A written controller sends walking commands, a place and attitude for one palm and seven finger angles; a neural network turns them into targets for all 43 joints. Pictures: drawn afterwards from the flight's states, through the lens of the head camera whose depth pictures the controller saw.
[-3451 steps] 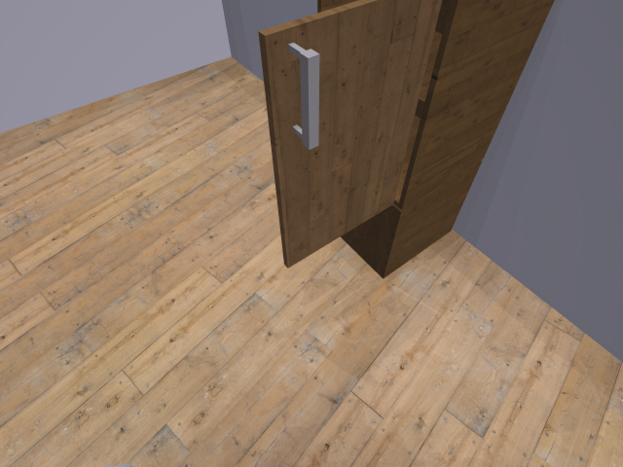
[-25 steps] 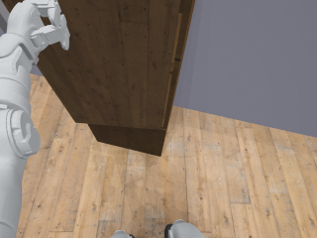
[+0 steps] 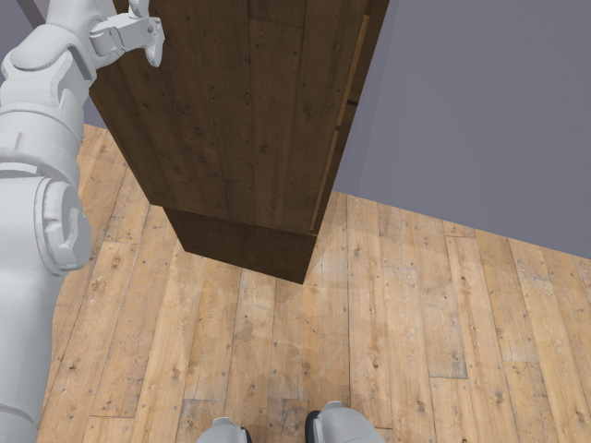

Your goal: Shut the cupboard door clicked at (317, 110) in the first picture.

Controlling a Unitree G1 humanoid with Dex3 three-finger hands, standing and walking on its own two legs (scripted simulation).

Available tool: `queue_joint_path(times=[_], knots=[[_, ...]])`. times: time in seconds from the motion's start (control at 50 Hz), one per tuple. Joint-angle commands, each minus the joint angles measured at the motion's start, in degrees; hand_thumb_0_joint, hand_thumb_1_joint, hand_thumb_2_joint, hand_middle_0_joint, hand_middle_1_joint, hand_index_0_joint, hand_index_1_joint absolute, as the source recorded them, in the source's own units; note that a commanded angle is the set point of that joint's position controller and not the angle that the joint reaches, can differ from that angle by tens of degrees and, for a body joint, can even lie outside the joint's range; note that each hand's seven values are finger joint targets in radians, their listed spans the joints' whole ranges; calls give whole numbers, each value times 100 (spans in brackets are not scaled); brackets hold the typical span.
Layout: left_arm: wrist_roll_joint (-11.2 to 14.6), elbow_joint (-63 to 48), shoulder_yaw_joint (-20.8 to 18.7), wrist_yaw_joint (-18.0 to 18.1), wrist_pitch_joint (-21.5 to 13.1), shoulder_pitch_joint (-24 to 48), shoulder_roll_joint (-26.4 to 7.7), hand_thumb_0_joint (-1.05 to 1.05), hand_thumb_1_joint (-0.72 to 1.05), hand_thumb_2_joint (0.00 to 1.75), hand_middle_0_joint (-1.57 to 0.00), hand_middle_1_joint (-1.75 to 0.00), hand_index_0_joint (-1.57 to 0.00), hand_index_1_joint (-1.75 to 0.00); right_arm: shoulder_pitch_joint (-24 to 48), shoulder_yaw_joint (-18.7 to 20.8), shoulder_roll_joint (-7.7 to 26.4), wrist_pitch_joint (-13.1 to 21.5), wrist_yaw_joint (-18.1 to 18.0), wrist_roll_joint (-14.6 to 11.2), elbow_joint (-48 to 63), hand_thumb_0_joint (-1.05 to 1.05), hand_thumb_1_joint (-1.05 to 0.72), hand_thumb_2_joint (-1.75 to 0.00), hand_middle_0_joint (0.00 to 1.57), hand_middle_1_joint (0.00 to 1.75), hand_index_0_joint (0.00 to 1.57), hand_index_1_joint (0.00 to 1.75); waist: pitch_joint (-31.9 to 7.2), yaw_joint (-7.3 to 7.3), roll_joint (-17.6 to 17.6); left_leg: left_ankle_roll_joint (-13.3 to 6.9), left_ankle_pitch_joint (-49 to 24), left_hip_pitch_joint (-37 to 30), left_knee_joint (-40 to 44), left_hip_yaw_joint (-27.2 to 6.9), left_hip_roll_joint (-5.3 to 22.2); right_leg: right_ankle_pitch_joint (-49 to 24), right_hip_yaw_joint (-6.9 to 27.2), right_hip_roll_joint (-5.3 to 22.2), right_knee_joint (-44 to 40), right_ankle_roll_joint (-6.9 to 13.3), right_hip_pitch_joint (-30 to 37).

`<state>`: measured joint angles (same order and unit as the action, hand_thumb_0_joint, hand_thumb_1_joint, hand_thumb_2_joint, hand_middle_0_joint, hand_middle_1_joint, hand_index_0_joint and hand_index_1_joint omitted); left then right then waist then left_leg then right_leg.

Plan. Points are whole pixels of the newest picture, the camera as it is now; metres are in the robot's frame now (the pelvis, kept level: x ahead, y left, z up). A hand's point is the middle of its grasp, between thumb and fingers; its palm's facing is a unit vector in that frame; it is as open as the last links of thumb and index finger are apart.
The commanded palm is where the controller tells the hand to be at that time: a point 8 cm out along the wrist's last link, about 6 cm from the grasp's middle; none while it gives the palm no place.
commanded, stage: pull the fist back off the door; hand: left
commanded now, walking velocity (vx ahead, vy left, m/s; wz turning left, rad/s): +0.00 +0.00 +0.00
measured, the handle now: (54, 12) +0.61 +0.21 +0.18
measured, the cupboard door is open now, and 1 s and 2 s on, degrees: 5 0 0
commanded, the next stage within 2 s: draw the hand back to the body in 0.86 s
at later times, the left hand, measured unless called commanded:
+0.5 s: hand (178, 23) +0.57 +0.07 +0.19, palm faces +0.04 -1.00 +0.01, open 3.1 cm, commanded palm +0.52 +0.12 +0.18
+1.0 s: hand (168, 68) +0.49 +0.08 +0.20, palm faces +0.05 -1.00 +0.00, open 3.1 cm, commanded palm +0.46 +0.13 +0.19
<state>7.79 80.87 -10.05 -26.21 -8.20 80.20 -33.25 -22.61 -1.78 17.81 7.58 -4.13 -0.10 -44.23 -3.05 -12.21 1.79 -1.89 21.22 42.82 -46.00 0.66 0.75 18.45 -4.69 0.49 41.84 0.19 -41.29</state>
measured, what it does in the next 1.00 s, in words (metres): stands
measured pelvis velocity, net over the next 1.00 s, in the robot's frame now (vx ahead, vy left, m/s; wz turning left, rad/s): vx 0.01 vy -0.02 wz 0.00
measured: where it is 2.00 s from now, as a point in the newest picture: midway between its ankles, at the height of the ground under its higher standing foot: outside the picture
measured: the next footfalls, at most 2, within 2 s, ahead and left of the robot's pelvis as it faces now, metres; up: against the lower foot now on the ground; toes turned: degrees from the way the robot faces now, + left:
none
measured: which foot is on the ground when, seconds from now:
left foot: down 0.00-1.00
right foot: down 0.00-1.00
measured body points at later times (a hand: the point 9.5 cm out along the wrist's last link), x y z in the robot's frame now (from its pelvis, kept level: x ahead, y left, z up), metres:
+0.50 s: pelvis +0.01 -0.01 +0.01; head +0.10 -0.02 +0.45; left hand +0.56 +0.12 +0.19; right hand -0.08 -0.26 -0.10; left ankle +0.00 +0.10 -0.70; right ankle +0.01 -0.12 -0.70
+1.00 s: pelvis +0.01 -0.02 +0.02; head +0.04 -0.03 +0.47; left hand +0.48 +0.13 +0.20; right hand +0.13 -0.28 -0.09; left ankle +0.00 +0.09 -0.70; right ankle +0.01 -0.12 -0.70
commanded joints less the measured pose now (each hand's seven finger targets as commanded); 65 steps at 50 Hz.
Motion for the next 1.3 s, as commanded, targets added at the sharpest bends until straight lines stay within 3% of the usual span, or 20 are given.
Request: queue_joint_path(times=[0.0,0.02,0.08,0.12,0.16,0.2,0.3,0.46,0.58,0.66,0.72,0.76,0.82,0.96,1.0,1.08,1.12,1.16,1.18,1.28], knots=[[257,-1178,-940,1839,-16,3645,-81,0,90,90,-130,-150,-130,-150,-1381,288,882,79,82,50,244,0,-90,-90,20,30,20,30,-2414,-521,755,149,-1563,-2278,525,-689,161,-979,170,-258,-594,6,-60],[114,-1208,-944,2391,2,3656,123,0,90,90,-130,-150,-130,-150,-1460,323,879,91,176,140,271,0,-90,-90,20,30,20,30,-2318,-628,350,113,-1413,-2148,550,-714,153,-910,122,-253,-618,-47,-71],[-816,-1519,-849,3671,-305,3765,121,0,90,90,-130,-150,-130,-150,-1661,360,823,51,499,423,274,0,-90,-90,20,30,20,30,-2759,-610,636,117,-1891,-2301,379,-695,77,-1041,99,-238,-454,-46,-139],[-1305,-1335,-674,3800,-466,3840,-54,0,90,90,-130,-150,-130,-150,-1785,397,856,-42,648,493,269,0,-90,-90,20,30,20,30,-2869,-655,771,127,-1959,-2353,343,-635,51,-1059,132,-223,-434,-6,-152],[-1454,-1200,-669,3627,-577,3862,-241,0,90,90,-130,-150,-130,-150,-1878,430,897,-134,663,483,290,0,-90,-90,20,30,20,30,-2737,-700,544,62,-1822,-2204,364,-591,16,-1094,198,-224,-516,13,-2],[-1292,-1137,-432,3354,-550,3813,73,0,90,90,-130,-150,-130,-150,-1773,427,874,-197,663,398,358,0,-90,-90,20,30,20,30,-2751,-664,611,63,-1542,-2248,478,-534,-20,-1038,241,-241,-625,44,172],[-687,-1186,-788,2843,-590,3110,-57,0,90,90,-130,-150,-130,-150,-1680,404,854,-196,563,265,471,0,-90,-90,20,30,20,30,-2830,-345,506,50,-1534,-2284,673,-421,-27,-1272,290,-278,-766,73,814],[-620,-2039,-1148,2871,-891,1427,-201,0,90,90,-130,-150,-130,-150,-1491,495,765,-282,573,189,750,0,-90,-90,20,30,20,30,-2688,227,-39,-3,-1851,-2037,920,-93,-63,-2000,291,-296,-807,64,1907],[-485,-3426,-1194,2866,-933,669,-55,0,90,90,-130,-150,-130,-150,-1037,570,642,-327,516,57,968,0,-90,-90,20,30,20,30,-2953,575,157,-11,-2544,-2587,1034,83,-79,-2843,323,-313,-811,87,2534],[-300,-3968,-574,2793,-638,157,769,0,90,90,-130,-150,-130,-150,-722,589,550,-313,461,-59,1013,0,-90,-90,20,30,20,30,-2562,543,69,-13,-2790,-2922,1138,104,-35,-2930,270,-308,-953,79,2528],[-154,-4097,-673,2790,-355,-164,794,0,90,90,-130,-150,-130,-150,-471,563,543,-300,405,-117,1019,0,-90,-90,20,30,20,30,-2266,623,-350,-33,-2471,-2798,1279,134,-66,-2945,282,-289,-1071,59,2693],[-145,-4524,-358,2801,-278,-269,1151,0,90,90,-130,-150,-130,-150,-253,527,470,-272,388,-150,1112,0,-90,-90,20,30,20,30,-2251,677,44,-29,-2559,-3030,1289,171,-95,-2944,302,-245,-1080,82,2703],[-161,-4240,-267,2875,-182,160,1143,0,90,90,-130,-150,-130,-150,-108,466,453,-265,323,-168,993,0,-90,-90,20,30,20,30,-1757,497,-507,-36,-1977,-2842,1370,89,-108,-2541,296,-218,-1192,32,2481],[-215,-3555,-160,2902,-277,605,1197,0,90,90,-130,-150,-130,-150,99,353,430,-233,255,-153,934,0,-90,-90,20,30,20,30,-1797,467,-421,-12,-1815,-2866,1331,7,-170,-2305,338,-138,-1117,53,2347],[-200,-3443,-551,2863,-342,45,872,0,90,90,-130,-150,-130,-150,188,345,429,-226,272,-157,1042,0,-90,-90,20,30,20,30,-2057,747,-324,3,-1867,-2788,1342,34,-194,-2396,373,-123,-1046,91,2600],[-135,-4141,-609,2632,-367,-1233,872,0,90,90,-130,-150,-130,-150,419,347,405,-279,321,-220,1373,0,-90,-90,20,30,20,30,-2358,1065,-261,4,-2411,-2848,1380,124,-170,-2952,340,-121,-960,133,3113],[-12,-4587,-567,2523,-216,-1538,971,0,90,90,-130,-150,-130,-150,539,360,404,-306,319,-261,1489,0,-90,-90,20,30,20,30,-2146,1084,-518,-14,-2326,-2829,1465,163,-150,-2974,329,-129,-1067,98,3193],[108,-5019,-768,2445,-49,-2001,717,0,90,90,-130,-150,-130,-150,666,357,444,-347,255,-298,1598,0,-90,-90,20,30,20,30,-2007,1178,-805,-39,-2121,-2750,1587,177,-147,-2815,340,-121,-1189,77,3410],[146,-5346,-604,2394,30,-1974,847,0,90,90,-130,-150,-130,-150,792,335,413,-349,228,-330,1637,0,-90,-90,20,30,20,30,-1808,1133,-715,-55,-1972,-2789,1662,190,-139,-2677,358,-117,-1275,55,3306],[252,-7027,-483,2279,211,-2418,829,0,90,90,-130,-150,-130,-150,1112,324,311,-233,92,-342,1709,0,-90,-90,20,30,20,30,-1986,1240,-11,-60,-2163,-3391,1771,161,-121,-2543,338,-136,-1395,103,3422]])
